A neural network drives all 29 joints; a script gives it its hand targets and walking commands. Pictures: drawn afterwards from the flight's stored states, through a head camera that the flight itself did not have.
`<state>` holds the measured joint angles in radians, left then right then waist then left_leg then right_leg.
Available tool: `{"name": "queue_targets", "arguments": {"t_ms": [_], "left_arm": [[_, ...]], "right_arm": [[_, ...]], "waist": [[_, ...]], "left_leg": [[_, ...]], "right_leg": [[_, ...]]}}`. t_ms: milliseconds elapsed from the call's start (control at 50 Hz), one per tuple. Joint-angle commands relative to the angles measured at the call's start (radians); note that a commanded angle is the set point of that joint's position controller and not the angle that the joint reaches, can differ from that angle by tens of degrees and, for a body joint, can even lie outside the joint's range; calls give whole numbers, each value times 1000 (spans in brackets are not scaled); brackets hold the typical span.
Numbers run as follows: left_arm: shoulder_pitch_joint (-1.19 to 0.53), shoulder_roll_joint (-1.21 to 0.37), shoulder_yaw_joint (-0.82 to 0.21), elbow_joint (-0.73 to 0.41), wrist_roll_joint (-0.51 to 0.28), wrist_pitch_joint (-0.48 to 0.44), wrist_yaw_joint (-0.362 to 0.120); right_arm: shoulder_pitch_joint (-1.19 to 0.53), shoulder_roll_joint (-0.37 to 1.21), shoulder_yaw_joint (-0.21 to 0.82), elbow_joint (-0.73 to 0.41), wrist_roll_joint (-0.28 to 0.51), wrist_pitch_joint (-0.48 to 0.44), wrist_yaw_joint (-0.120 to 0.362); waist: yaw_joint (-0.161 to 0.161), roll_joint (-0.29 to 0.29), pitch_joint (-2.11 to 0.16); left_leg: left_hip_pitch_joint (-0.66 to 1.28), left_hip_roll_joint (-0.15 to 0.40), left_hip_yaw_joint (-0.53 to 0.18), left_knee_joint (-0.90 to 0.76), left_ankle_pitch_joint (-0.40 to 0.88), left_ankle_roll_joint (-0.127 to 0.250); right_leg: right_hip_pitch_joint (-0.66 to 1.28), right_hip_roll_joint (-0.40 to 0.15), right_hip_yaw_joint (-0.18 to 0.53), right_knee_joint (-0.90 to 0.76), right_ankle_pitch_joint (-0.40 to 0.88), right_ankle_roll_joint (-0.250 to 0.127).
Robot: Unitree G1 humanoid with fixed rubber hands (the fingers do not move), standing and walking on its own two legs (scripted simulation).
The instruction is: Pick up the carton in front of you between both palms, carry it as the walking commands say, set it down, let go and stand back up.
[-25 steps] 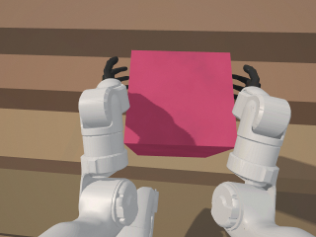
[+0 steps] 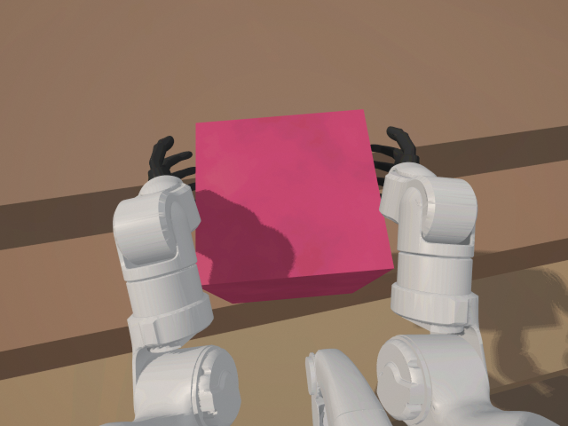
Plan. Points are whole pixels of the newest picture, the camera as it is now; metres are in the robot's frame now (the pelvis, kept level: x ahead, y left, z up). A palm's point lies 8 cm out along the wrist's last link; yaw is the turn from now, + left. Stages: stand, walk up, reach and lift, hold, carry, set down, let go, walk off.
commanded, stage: carry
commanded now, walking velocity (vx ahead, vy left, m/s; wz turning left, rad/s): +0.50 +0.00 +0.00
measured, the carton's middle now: (287, 222) +0.39 -0.03 +0.07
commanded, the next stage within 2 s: none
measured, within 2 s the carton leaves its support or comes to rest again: neither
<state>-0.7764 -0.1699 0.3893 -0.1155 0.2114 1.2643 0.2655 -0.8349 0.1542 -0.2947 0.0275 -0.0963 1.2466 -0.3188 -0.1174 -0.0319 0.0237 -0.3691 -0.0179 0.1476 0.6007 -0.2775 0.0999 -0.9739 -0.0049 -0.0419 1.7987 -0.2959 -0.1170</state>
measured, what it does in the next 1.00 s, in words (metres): climbs: right foot 0.18 m higher, then left foot 0.18 m higher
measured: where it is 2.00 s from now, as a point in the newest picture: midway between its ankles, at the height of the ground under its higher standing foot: (219, 100)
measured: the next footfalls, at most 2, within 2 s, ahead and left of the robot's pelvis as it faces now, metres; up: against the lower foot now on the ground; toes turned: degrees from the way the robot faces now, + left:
right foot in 0.28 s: +0.40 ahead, -0.11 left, +0.18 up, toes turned -4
left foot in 0.82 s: +0.70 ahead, +0.15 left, +0.36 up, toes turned +7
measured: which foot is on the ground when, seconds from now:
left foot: down 0.00-0.28, up 0.30-0.80, down 0.82-1.00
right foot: up 0.00-0.26, down 0.28-0.82, up 0.84-1.00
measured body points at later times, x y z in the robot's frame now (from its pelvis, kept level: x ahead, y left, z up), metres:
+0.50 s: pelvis +0.29 -0.04 +0.16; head +0.33 -0.02 +0.61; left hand +0.65 +0.17 +0.31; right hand +0.69 -0.12 +0.30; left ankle +0.26 +0.06 -0.35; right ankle +0.36 -0.11 -0.55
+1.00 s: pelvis +0.58 +0.08 +0.33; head +0.61 +0.08 +0.78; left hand +0.97 +0.19 +0.46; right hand +0.94 -0.10 +0.47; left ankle +0.66 +0.15 -0.37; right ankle +0.53 -0.03 -0.17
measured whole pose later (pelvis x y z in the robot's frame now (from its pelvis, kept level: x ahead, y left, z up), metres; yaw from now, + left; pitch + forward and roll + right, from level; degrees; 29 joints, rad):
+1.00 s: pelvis +0.58 +0.08 +0.33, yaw +1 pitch +1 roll +2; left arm -0.76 -0.18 0.44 -0.03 0.22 1.28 0.26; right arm -0.81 0.16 -0.29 0.08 -0.09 1.29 -0.36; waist -0.15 -0.04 0.04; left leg -0.53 -0.03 0.19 0.82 -0.31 0.11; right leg -0.77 0.04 0.05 1.86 -0.15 -0.10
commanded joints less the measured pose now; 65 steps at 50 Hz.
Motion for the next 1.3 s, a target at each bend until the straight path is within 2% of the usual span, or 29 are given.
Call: {"name": "queue_targets", "arguments": {"t_ms": [0,60,100,140,160,200,240,260,280,300,320,400,480,540,600,640,680,720,760,780,800,820,840,940,1020,1100,1140,1200,1280], "left_arm": [[-666,-820,-652,93,-360,37,-168],[-665,-765,-638,131,-376,75,-155],[-703,-745,-611,152,-381,91,-138],[-757,-771,-614,163,-407,105,-126],[-772,-795,-623,187,-427,109,-122],[-797,-864,-623,208,-461,110,-118],[-833,-941,-637,181,-495,90,-125],[-843,-980,-647,176,-506,72,-135],[-871,-1004,-664,179,-522,52,-146],[-866,-1040,-676,201,-547,33,-161],[-902,-1082,-687,184,-579,19,-178],[-968,-1157,-722,139,-631,-26,-232],[-879,-1133,-714,143,-597,-15,-232],[-784,-1017,-675,138,-529,15,-214],[-714,-888,-621,166,-479,50,-201],[-727,-843,-586,160,-477,67,-204],[-752,-816,-552,162,-477,77,-207],[-760,-795,-513,181,-460,88,-205],[-741,-817,-497,204,-423,94,-207],[-733,-826,-484,205,-405,89,-206],[-714,-807,-469,204,-383,82,-201],[-651,-822,-440,218,-332,66,-198],[-646,-763,-412,222,-293,51,-187],[-807,-848,-529,72,-316,-7,-176],[-734,-861,-622,62,-349,-4,-171],[-670,-810,-649,107,-373,52,-160],[-668,-773,-638,136,-382,76,-150],[-719,-743,-603,165,-393,100,-126],[-798,-827,-602,232,-454,116,-110]], "right_arm": [[-694,924,575,-57,398,28,262],[-683,821,527,-58,365,65,248],[-707,778,485,-60,355,85,242],[-727,728,435,-55,338,98,236],[-742,719,406,-50,323,107,235],[-712,720,374,-7,297,117,231],[-734,741,346,-7,256,112,234],[-735,748,342,-5,238,104,237],[-694,786,334,9,211,91,242],[-658,789,314,38,187,77,243],[-690,791,302,49,162,63,241],[-819,836,354,-52,179,10,247],[-784,838,462,-99,205,1,235],[-722,833,524,-87,236,37,226],[-682,802,530,-32,251,74,210],[-675,781,514,-5,250,88,189],[-718,789,501,-8,252,97,168],[-746,819,522,12,274,102,156],[-748,894,537,18,303,91,156],[-775,915,543,-10,319,81,162],[-796,951,553,-24,350,71,176],[-814,956,574,-21,385,53,189],[-830,1011,598,-28,432,41,210],[-920,1132,638,-72,506,-12,285],[-829,1085,635,-84,474,1,282],[-680,893,546,-50,380,44,250],[-662,820,510,-39,351,68,241],[-694,750,451,-33,334,97,236],[-716,685,354,6,284,119,224]], "waist": [[-25,166,-516],[-6,62,-368],[77,75,-266],[81,193,-250],[102,229,-298],[189,358,-491],[322,347,-678],[356,269,-750],[264,-19,-769],[251,-207,-877],[247,-74,-879],[203,61,-574],[206,54,-547],[262,-66,-519],[291,-44,-446],[231,-47,-360],[172,-134,-294],[97,-269,-398],[-64,-359,-618],[-130,-303,-682],[-126,-198,-702],[-22,244,-740],[25,227,-830],[70,79,-563],[45,21,-535],[-18,146,-498],[-5,84,-410],[89,107,-262],[111,247,-346]], "left_leg": [[776,364,-535,-226,299,253],[738,347,-434,-293,57,166],[403,218,-270,-400,-81,80],[204,191,-176,-629,206,125],[176,144,-41,-587,604,118],[239,163,64,-363,1619,107],[467,215,72,74,1931,55],[448,196,45,367,1676,29],[110,38,-62,711,640,-70],[-193,-163,-253,1275,173,-106],[-301,-129,-371,1455,138,-64],[-519,-5,-341,1361,104,42],[-646,54,-196,1165,-22,36],[-981,53,-125,1463,-158,41],[-1357,98,-177,1707,-333,59],[-1219,130,-83,1450,-260,43],[-808,128,25,1082,-186,23],[-262,36,144,790,34,53],[-61,-69,209,667,16,76],[73,-122,181,399,7,57],[197,-115,-42,159,-83,60],[411,247,-830,-131,289,213],[406,315,-1027,-195,274,279],[346,232,-593,-103,-69,146],[478,267,-480,-148,203,164],[773,351,-509,-217,262,229],[764,346,-451,-258,87,179],[352,204,-248,-408,-68,78],[357,157,-20,-480,873,114]], "right_leg": [[-560,-31,10,448,-194,-32],[-752,-69,17,509,-242,-22],[-503,-87,-76,178,-118,0],[-152,-89,-180,-116,-124,-5],[5,-49,-243,-220,-86,-28],[360,59,-296,-459,81,-79],[564,138,-306,-721,0,-49],[741,134,-160,-1030,59,-37],[938,-103,366,-1205,458,-170],[1092,-275,894,-1369,513,-379],[1116,-260,850,-1312,283,-355],[928,-240,583,-1310,-93,-150],[1045,-268,403,-1360,165,-170],[1252,-321,405,-1425,354,-216],[1429,-356,407,-1442,156,-169],[1216,-248,281,-1536,-50,-85],[866,-187,110,-1767,69,-98],[647,-145,-114,-1727,978,-99],[896,-201,-181,-1342,1772,-57],[954,-176,-191,-1076,1770,-33],[878,-163,-98,-824,1370,-3],[462,70,17,-384,218,108],[432,122,256,23,160,104],[51,-4,170,137,140,4],[-92,-22,41,-45,57,-1],[-602,-27,5,495,-178,-29],[-735,-54,23,548,-215,-25],[-463,-77,-98,157,-61,-1],[-79,-41,-242,-204,-76,-56]]}}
